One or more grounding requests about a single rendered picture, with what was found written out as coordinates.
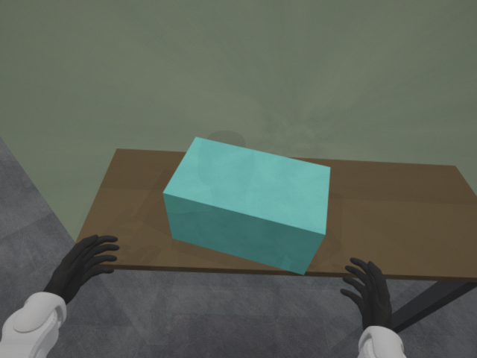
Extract table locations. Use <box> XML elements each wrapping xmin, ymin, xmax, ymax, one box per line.
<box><xmin>75</xmin><ymin>148</ymin><xmax>477</xmax><ymax>333</ymax></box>

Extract carton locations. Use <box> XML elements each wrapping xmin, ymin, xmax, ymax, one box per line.
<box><xmin>163</xmin><ymin>137</ymin><xmax>330</xmax><ymax>275</ymax></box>

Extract robot left forearm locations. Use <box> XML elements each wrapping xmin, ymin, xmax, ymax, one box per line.
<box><xmin>0</xmin><ymin>292</ymin><xmax>66</xmax><ymax>358</ymax></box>

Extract robot right forearm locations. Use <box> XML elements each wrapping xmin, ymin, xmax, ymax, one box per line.
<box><xmin>357</xmin><ymin>326</ymin><xmax>406</xmax><ymax>358</ymax></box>

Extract robot right hand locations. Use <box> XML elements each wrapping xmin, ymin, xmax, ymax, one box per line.
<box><xmin>340</xmin><ymin>258</ymin><xmax>393</xmax><ymax>331</ymax></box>

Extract robot left hand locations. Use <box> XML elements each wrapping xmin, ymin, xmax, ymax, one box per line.
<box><xmin>43</xmin><ymin>234</ymin><xmax>119</xmax><ymax>305</ymax></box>

